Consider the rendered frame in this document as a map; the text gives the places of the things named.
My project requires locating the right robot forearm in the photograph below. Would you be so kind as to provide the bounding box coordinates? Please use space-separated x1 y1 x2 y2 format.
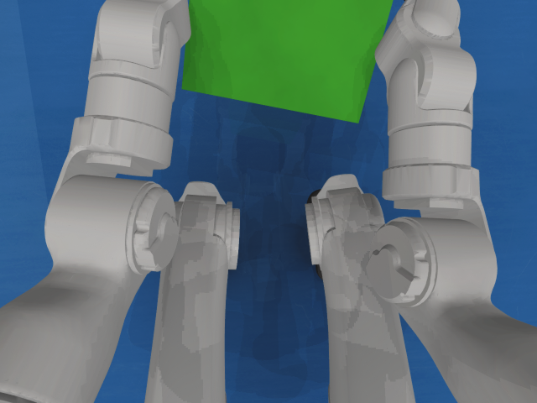
375 0 493 245

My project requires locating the left robot upper arm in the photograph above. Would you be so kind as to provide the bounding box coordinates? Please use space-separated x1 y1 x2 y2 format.
0 175 179 403

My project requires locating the left robot forearm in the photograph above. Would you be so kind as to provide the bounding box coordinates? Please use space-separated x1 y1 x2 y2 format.
44 0 191 247

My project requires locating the robot left shin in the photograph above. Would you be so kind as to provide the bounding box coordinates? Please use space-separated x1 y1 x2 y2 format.
174 181 226 233

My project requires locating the robot left thigh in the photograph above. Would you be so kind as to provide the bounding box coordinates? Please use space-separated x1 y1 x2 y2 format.
144 195 240 403

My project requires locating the carton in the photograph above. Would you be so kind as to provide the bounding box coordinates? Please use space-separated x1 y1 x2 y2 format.
182 0 393 123

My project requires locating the right robot upper arm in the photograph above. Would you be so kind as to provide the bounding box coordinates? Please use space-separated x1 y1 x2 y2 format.
366 217 537 403

